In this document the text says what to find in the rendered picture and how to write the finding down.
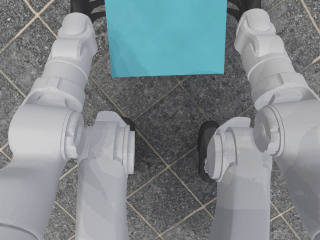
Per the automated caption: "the robot right forearm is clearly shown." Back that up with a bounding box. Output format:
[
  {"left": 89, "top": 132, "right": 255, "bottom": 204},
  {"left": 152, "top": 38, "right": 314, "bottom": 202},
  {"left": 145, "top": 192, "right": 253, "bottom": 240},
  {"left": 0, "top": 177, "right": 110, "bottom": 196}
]
[{"left": 234, "top": 8, "right": 320, "bottom": 110}]

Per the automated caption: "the left robot thigh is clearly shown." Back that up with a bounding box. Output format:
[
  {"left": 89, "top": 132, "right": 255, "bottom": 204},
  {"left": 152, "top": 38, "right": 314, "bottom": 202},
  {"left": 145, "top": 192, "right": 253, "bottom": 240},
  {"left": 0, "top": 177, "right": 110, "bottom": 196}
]
[{"left": 75, "top": 121, "right": 135, "bottom": 240}]

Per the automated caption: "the robot right shin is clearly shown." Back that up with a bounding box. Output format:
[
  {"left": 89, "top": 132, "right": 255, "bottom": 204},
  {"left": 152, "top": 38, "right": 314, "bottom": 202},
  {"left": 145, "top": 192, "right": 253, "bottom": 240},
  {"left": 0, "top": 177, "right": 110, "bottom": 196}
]
[{"left": 204, "top": 117, "right": 273, "bottom": 180}]

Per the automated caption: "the robot left forearm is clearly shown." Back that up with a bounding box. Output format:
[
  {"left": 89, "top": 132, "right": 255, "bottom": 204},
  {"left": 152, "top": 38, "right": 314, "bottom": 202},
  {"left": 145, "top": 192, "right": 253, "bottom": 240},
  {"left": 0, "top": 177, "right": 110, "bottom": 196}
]
[{"left": 8, "top": 12, "right": 98, "bottom": 151}]

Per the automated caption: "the left robot upper arm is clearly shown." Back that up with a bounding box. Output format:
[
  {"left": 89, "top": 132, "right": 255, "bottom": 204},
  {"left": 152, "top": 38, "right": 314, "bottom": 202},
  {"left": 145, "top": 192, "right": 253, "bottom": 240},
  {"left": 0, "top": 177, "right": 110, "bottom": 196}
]
[{"left": 0, "top": 103, "right": 86, "bottom": 240}]

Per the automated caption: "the right robot upper arm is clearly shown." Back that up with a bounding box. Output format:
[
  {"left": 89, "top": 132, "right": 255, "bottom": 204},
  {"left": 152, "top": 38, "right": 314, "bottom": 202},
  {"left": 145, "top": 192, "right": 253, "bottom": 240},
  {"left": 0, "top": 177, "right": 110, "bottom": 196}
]
[{"left": 252, "top": 99, "right": 320, "bottom": 240}]

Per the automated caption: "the carton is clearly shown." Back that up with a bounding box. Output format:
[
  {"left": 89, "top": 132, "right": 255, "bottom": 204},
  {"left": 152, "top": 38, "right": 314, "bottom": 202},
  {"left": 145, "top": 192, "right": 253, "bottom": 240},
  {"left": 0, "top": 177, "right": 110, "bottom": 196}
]
[{"left": 104, "top": 0, "right": 227, "bottom": 78}]

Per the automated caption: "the robot left hand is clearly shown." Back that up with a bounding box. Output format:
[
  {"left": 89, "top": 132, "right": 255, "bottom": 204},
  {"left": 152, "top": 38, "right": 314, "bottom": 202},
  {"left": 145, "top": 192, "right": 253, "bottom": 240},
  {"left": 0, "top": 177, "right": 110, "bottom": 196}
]
[{"left": 70, "top": 0, "right": 106, "bottom": 23}]

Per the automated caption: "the robot right hand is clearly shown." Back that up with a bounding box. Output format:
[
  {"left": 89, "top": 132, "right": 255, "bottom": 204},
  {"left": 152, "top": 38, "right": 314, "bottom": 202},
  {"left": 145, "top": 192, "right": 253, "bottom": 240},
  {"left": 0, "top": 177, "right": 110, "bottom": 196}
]
[{"left": 226, "top": 0, "right": 262, "bottom": 23}]

